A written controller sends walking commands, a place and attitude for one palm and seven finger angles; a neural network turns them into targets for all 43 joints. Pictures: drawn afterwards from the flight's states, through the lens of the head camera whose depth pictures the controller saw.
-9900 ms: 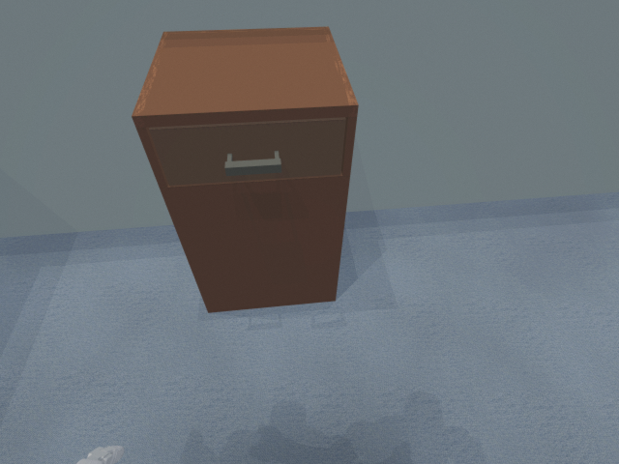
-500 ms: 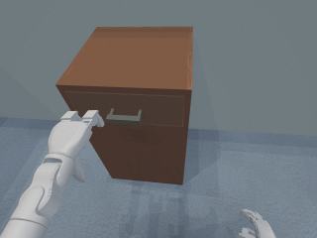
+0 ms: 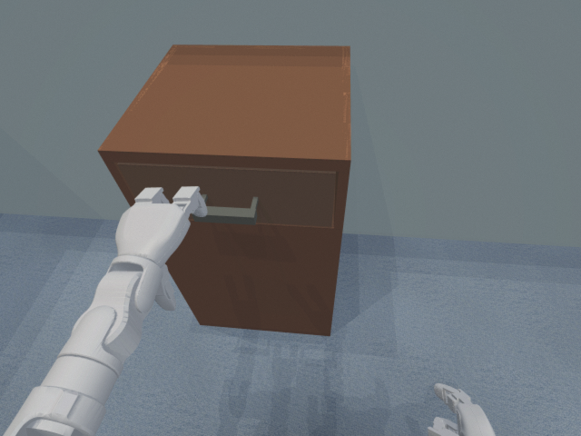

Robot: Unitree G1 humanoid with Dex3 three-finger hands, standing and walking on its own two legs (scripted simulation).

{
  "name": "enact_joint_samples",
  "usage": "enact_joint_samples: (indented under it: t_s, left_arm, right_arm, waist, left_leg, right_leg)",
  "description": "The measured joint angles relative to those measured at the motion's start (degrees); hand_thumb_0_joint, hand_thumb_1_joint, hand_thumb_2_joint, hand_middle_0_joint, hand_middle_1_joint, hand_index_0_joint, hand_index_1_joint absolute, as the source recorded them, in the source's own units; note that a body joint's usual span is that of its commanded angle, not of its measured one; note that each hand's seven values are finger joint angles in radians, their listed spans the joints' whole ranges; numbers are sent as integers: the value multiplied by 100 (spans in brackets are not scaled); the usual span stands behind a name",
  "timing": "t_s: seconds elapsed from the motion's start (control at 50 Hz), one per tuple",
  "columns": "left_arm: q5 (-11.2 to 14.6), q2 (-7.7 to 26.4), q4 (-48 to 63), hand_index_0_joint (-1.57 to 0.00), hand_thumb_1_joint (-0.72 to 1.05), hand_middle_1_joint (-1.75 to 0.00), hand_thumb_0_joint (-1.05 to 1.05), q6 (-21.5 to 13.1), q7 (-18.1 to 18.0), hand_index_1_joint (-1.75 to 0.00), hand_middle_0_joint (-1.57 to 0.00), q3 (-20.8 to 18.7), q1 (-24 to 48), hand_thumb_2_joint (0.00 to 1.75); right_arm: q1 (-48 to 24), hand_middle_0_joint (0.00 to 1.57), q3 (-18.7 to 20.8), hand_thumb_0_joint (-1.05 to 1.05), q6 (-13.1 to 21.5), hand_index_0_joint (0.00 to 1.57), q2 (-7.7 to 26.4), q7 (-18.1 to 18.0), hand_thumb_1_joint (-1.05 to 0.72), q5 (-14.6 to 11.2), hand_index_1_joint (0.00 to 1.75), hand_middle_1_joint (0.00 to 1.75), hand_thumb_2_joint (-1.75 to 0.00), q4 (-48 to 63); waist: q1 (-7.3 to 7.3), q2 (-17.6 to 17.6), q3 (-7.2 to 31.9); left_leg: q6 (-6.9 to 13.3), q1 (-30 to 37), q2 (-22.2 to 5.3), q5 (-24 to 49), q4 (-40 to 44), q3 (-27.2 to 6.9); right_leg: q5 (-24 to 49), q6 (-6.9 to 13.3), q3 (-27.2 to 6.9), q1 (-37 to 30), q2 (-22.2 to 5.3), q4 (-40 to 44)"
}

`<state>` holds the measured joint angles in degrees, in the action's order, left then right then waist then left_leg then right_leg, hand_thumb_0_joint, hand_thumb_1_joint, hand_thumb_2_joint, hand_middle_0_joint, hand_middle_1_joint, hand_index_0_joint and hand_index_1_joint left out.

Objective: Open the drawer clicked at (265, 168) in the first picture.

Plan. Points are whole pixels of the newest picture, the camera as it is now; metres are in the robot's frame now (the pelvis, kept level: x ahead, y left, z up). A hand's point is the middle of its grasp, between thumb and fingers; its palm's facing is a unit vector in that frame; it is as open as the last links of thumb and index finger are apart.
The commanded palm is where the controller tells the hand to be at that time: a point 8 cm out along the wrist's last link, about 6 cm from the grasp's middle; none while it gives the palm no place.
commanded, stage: move the hooked fingers above the handle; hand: left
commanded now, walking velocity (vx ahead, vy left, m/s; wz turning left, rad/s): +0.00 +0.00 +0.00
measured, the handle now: (227, 207) +0.53 +0.19 -0.05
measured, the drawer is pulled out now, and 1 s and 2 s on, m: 0.00 0.00 0.00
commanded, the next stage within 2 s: lower the fingers behind the handle in 1.84 s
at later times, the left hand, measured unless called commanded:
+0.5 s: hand (198, 231) +0.40 +0.20 +0.03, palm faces -0.03 -0.06 -1.00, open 13.9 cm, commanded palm +0.39 +0.20 +0.09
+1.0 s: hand (220, 215) +0.46 +0.17 +0.01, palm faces -0.02 -0.05 -1.00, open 13.9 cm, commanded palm +0.44 +0.18 +0.07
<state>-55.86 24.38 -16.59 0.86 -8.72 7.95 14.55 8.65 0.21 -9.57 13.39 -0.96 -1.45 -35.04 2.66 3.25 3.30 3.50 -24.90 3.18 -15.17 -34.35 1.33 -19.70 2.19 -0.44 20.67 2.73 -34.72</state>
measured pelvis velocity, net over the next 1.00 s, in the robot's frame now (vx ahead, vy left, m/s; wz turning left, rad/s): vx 0.01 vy -0.01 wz -0.01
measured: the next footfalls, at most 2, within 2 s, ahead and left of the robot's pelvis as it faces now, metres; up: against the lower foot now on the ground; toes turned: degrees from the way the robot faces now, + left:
none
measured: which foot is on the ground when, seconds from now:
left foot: down 0.00-1.00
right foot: down 0.00-1.00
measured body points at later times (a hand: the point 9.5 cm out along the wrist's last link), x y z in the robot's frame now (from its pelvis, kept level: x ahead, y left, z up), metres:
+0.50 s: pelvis +0.01 -0.01 -0.01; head +0.05 -0.03 +0.44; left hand +0.40 +0.20 +0.08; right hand +0.11 -0.27 -0.14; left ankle +0.02 +0.08 -0.73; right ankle -0.02 -0.10 -0.73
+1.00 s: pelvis +0.01 -0.01 -0.02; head +0.08 -0.02 +0.43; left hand +0.45 +0.17 +0.07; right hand +0.07 -0.28 -0.15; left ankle +0.02 +0.08 -0.73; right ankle -0.02 -0.10 -0.73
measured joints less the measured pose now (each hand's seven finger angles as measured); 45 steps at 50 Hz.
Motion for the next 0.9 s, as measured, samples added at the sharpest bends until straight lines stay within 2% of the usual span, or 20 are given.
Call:
enact_joint_samples:
  t_s: [0.14, 0.3, 0.44, 0.72, 0.9]
  left_arm:
    - [-39, -64, -566, -31, -49, -120, -1, 110, -30, -120, -32, 48, 361, 30]
    - [-107, -72, -982, -31, -49, -120, -1, -103, -171, -120, -32, -52, 613, 30]
    - [-191, -141, -1521, -31, -49, -120, -1, -24, -349, -120, -32, -17, 932, 30]
    - [-343, -172, -2572, -31, -49, -120, -1, -197, -572, -120, -32, -156, 1649, 30]
    - [-436, -251, -3032, -31, -49, -120, -1, -270, -726, -120, -32, -93, 2019, 30]
  right_arm:
    - [208, 20, 42, 1, -77, 20, 56, -26, -91, -21, 30, 30, -89, -35]
    - [446, 20, 164, 1, -85, 20, 106, -55, -91, -10, 30, 30, -89, -85]
    - [535, 20, 220, 1, -109, 20, 141, -48, -91, -27, 30, 30, -89, -138]
    - [630, 20, 248, 1, -120, 20, 71, -44, -91, -2, 30, 30, -89, -151]
    - [745, 20, 309, 1, -118, 20, 76, -16, -91, 40, 30, 30, -89, -220]
  waist:
    - [-105, 8, 68]
    - [-208, -29, 142]
    - [-266, -23, 214]
    - [-424, -51, 379]
    - [-523, -52, 431]
  left_leg:
    - [3, -146, -19, -53, -86, 28]
    - [-16, -332, -62, -136, -204, 60]
    - [-31, -517, -75, -198, -323, 47]
    - [-71, -897, -131, -314, -550, 24]
    - [-74, -1210, -135, -376, -745, -15]
  right_leg:
    - [-40, 2, -25, 153, 18, -82]
    - [-95, 26, -56, 344, 59, -181]
    - [-158, 44, -37, 523, 75, -294]
    - [-245, 88, -7, 880, 134, -470]
    - [-309, 93, 43, 1167, 141, -634]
